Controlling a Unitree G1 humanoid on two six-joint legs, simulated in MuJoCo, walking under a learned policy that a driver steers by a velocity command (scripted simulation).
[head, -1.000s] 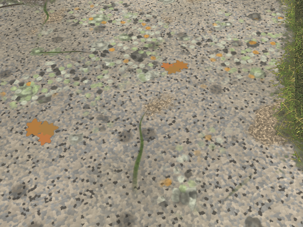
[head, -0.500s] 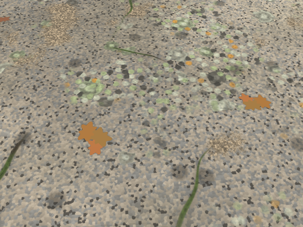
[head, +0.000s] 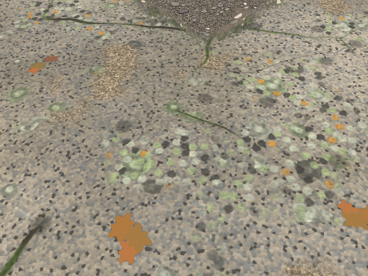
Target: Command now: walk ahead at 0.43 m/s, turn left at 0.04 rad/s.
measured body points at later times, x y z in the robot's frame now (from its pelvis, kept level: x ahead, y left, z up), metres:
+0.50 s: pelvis +0.16 +0.02 +0.00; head +0.20 +0.03 +0.45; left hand +0.33 +0.29 -0.11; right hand +0.28 -0.27 -0.08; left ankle +0.25 +0.12 -0.73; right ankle +0.09 -0.10 -0.65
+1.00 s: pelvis +0.14 -0.02 +0.01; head +0.16 -0.07 +0.46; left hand +0.41 +0.15 -0.07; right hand +0.13 -0.35 -0.10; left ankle +0.24 +0.11 -0.67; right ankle +0.12 -0.11 -0.73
